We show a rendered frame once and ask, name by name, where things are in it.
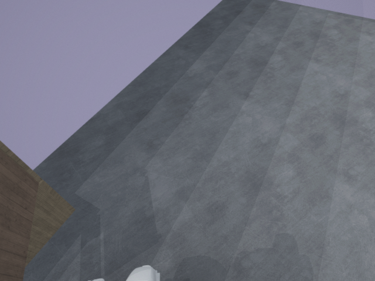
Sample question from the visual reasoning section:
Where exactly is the cupboard door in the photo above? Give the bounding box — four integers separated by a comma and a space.
0, 150, 39, 281

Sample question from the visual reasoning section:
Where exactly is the robot left thigh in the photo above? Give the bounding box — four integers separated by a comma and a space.
126, 266, 160, 281

